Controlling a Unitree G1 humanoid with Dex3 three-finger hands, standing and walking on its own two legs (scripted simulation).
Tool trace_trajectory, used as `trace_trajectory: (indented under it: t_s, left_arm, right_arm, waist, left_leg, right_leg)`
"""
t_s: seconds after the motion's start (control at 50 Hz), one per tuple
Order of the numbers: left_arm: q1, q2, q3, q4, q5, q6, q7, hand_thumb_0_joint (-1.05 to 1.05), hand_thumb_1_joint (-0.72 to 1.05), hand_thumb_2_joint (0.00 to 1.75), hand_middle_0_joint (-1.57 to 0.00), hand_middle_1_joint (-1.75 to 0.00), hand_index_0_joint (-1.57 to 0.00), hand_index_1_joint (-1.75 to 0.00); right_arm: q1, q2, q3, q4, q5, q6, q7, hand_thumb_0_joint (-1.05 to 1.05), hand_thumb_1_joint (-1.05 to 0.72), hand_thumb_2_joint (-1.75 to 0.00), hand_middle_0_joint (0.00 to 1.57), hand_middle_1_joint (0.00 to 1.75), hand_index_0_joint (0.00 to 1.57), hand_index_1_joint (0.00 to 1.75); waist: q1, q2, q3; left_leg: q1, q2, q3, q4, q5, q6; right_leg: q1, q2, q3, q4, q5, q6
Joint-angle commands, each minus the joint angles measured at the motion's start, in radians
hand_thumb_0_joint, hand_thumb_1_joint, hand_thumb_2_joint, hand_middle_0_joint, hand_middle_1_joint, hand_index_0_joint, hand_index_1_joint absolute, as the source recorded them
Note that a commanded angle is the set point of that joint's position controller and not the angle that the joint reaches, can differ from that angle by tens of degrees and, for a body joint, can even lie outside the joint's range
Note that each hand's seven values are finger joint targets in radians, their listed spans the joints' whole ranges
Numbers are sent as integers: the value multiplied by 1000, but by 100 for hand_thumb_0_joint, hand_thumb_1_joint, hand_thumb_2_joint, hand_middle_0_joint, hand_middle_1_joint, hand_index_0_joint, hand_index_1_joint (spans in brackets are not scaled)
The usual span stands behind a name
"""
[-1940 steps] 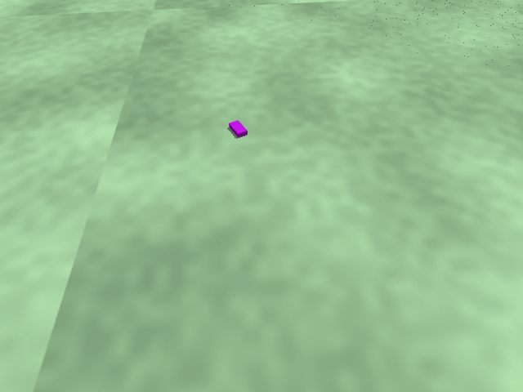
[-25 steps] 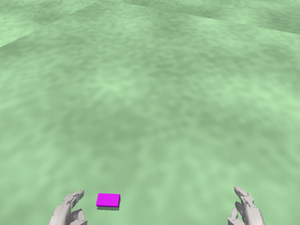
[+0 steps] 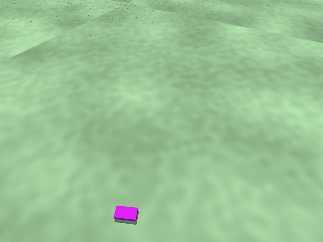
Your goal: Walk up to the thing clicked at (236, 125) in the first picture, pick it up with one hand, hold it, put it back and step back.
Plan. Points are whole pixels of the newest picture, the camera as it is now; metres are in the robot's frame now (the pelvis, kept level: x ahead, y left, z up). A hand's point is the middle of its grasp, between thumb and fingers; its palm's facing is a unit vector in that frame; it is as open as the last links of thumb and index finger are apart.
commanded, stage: stand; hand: left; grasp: from above
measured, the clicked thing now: (126, 213) +0.42 +0.25 -0.76
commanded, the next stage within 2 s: none
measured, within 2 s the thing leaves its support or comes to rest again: neither
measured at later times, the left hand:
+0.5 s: hand out of the picture +0.03 +0.23 -0.16, palm faces +0.03 -0.94 -0.33, open 7.3 cm
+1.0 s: hand out of the picture +0.07 +0.22 -0.15, palm faces +0.02 -0.95 -0.32, open 7.3 cm
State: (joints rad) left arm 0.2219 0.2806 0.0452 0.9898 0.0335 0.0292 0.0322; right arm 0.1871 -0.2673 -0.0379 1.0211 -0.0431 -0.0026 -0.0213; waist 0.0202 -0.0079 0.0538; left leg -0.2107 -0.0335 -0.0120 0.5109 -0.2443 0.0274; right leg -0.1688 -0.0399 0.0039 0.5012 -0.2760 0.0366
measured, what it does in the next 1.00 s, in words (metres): stands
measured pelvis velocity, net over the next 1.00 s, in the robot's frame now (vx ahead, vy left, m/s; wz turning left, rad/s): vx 0.00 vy -0.02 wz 0.00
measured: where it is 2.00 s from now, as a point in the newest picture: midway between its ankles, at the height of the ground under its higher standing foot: outside the picture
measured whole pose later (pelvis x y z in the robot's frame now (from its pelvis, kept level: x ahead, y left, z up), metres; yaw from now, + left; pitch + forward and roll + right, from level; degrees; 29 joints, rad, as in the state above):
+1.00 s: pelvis +0.00 -0.02 +0.01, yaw +0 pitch -4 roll +0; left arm 0.12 0.29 0.03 1.15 0.02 0.00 0.02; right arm 0.13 -0.30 -0.02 1.15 -0.02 0.00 -0.02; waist 0.00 0.01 0.06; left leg -0.10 0.00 -0.02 0.33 -0.16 0.00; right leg -0.07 -0.01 -0.01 0.33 -0.19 0.01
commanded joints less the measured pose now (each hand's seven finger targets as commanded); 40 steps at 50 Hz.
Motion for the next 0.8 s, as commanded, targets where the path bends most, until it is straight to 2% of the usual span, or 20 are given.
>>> trace_trajectory:
  t_s: [0.0, 0.02, 0.08, 0.12, 0.16, 0.2, 0.26, 0.3, 0.34, 0.36, 0.46, 0.48, 0.52, 0.54, 0.56, 0.64, 0.66, 0.7, 0.76, 0.78]
  left_arm:
    - [-47, 166, 30, -22, 0, -42, 14, 0, 90, 90, -20, -30, -20, -30]
    - [-51, 170, 29, -9, -1, -43, 14, 0, 90, 90, -20, -30, -20, -30]
    - [-57, 173, 24, 22, 0, -41, 14, 0, 90, 90, -20, -30, -20, -30]
    - [-55, 178, 24, 41, 0, -40, 13, 0, 90, 90, -20, -30, -20, -30]
    - [-51, 180, 23, 56, 1, -42, 14, 0, 90, 90, -20, -30, -20, -30]
    - [-57, 175, 19, 63, 1, -46, 14, 0, 90, 90, -20, -30, -20, -30]
    - [-55, 181, 19, 78, -4, -43, 13, 0, 90, 90, -20, -30, -20, -30]
    - [-55, 182, 19, 86, -5, -43, 11, 0, 90, 90, -20, -30, -20, -30]
    - [-58, 188, 20, 93, -6, -40, 7, 0, 90, 90, -20, -30, -20, -30]
    - [-60, 190, 21, 91, -6, -42, 7, 0, 90, 90, -20, -30, -20, -30]
    - [-72, 197, 17, 99, -5, -49, 6, 0, 90, 90, -20, -30, -20, -30]
    - [-69, 196, 17, 99, -6, -48, 5, 0, 90, 90, -20, -30, -20, -30]
    - [-84, 199, 17, 100, -8, -49, 6, 0, 90, 90, -20, -30, -20, -30]
    - [-88, 203, 18, 101, -10, -47, 6, 0, 90, 90, -20, -30, -20, -30]
    - [-81, 198, 17, 100, -10, -49, 6, 0, 90, 90, -20, -30, -20, -30]
    - [-89, 200, 18, 101, -12, -51, 3, 0, 90, 90, -20, -30, -20, -30]
    - [-81, 194, 16, 107, -13, -49, 2, 0, 90, 90, -20, -30, -20, -30]
    - [-92, 201, 18, 105, -14, -51, 3, 0, 90, 90, -20, -30, -20, -30]
    - [-95, 199, 17, 106, -15, -51, 2, 0, 90, 90, -20, -30, -20, -30]
    - [-102, 204, 19, 103, -15, -53, 2, 0, 90, 90, -20, -30, -20, -30]
  right_arm:
    - [-49, -190, -41, -39, 12, -25, -16, 0, -90, -90, 20, 30, 20, 30]
    - [-51, -185, -41, -29, 14, -25, -17, 0, -90, -90, 20, 30, 20, 30]
    - [-53, -201, -42, -7, 13, -18, -15, 0, -90, -90, 20, 30, 20, 30]
    - [-62, -194, -41, 3, 14, -15, -13, 0, -90, -90, 20, 30, 20, 30]
    - [-66, -191, -39, 9, 15, -13, -11, 0, -90, -90, 20, 30, 20, 30]
    - [-65, -194, -39, 17, 17, -17, -10, 0, -90, -90, 20, 30, 20, 30]
    - [-61, -195, -37, 34, 15, -14, -10, 0, -90, -90, 20, 30, 20, 30]
    - [-67, -197, -35, 34, 16, -15, -9, 0, -90, -90, 20, 30, 20, 30]
    - [-61, -201, -32, 41, 16, -13, -8, 0, -90, -90, 20, 30, 20, 30]
    - [-69, -209, -34, 38, 16, -15, -8, 0, -90, -90, 20, 30, 20, 30]
    - [-74, -205, -28, 46, 20, -15, -3, 0, -90, -90, 20, 30, 20, 30]
    - [-74, -212, -28, 46, 20, -16, -4, 0, -90, -90, 20, 30, 20, 30]
    - [-68, -202, -25, 51, 20, -15, -5, 0, -90, -90, 20, 30, 20, 30]
    - [-61, -209, -23, 56, 19, -14, -5, 0, -90, -90, 20, 30, 20, 30]
    - [-78, -208, -24, 52, 20, -16, -4, 0, -90, -90, 20, 30, 20, 30]
    - [-74, -208, -17, 59, 22, -20, -4, 0, -90, -90, 20, 30, 20, 30]
    - [-76, -212, -17, 61, 23, -20, -5, 0, -90, -90, 20, 30, 20, 30]
    - [-79, -213, -15, 63, 24, -21, -6, 0, -90, -90, 20, 30, 20, 30]
    - [-81, -222, -15, 65, 24, -20, -6, 0, -90, -90, 20, 30, 20, 30]
    - [-78, -222, -14, 66, 24, -20, -6, 0, -90, -90, 20, 30, 20, 30]
  waist:
    - [-7, 28, -41]
    - [-8, 11, -37]
    - [-11, 33, -3]
    - [-9, 26, 10]
    - [-6, 4, 1]
    - [-11, 10, -8]
    - [-7, 33, 14]
    - [-8, 29, 14]
    - [-8, 44, 36]
    - [-5, 50, 13]
    - [-10, 0, 17]
    - [-13, 12, 14]
    - [-20, 7, -1]
    - [-19, 18, 23]
    - [-12, 20, -4]
    - [-14, 17, -29]
    - [-13, 18, -21]
    - [-12, 11, -28]
    - [-15, 10, -17]
    - [-17, 14, -37]
  left_leg:
    - [58, 104, -131, -166, 106, 8]
    - [81, 107, -131, -172, 129, 5]
    - [44, 107, -139, -214, 12, 4]
    - [47, 113, -145, -228, -4, 4]
    - [52, 106, -136, -223, 18, 3]
    - [98, 111, -130, -213, 85, 3]
    - [59, 114, -137, -235, 14, 3]
    - [65, 117, -138, -242, 8, 5]
    - [27, 118, -148, -267, -71, 0]
    - [34, 120, -146, -263, -41, 3]
    - [64, 114, -130, -236, 48, 1]
    - [79, 115, -128, -235, 29, 1]
    - [91, 120, -122, -227, 71, 2]
    - [61, 118, -127, -241, 32, -1]
    - [87, 121, -124, -230, 68, 3]
    - [107, 128, -118, -224, 134, 3]
    - [106, 127, -118, -227, 122, 3]
    - [115, 131, -114, -224, 181, 2]
    - [110, 132, -111, -224, 166, 1]
    - [119, 134, -109, -216, 189, 5]
  right_leg:
    - [32, -60, 58, -137, 118, -45]
    - [22, -62, 59, -144, 118, -47]
    - [33, -55, 56, -172, 63, -40]
    - [21, -55, 52, -176, 55, -40]
    - [32, -61, 57, -195, 50, -41]
    - [22, -69, 61, -202, 82, -41]
    - [34, -66, 57, -207, 57, -39]
    - [31, -65, 59, -207, 55, -41]
    - [26, -56, 53, -203, 13, -40]
    - [52, -65, 60, -201, 49, -44]
    - [27, -72, 69, -231, 39, -43]
    - [14, -69, 69, -231, 35, -42]
    - [26, -77, 75, -232, 52, -47]
    - [24, -70, 71, -233, 33, -45]
    - [38, -75, 73, -233, 61, -47]
    - [58, -80, 75, -224, 122, -49]
    - [48, -76, 72, -227, 122, -47]
    - [61, -78, 74, -226, 152, -48]
    - [57, -78, 74, -236, 138, -44]
    - [72, -82, 77, -233, 170, -45]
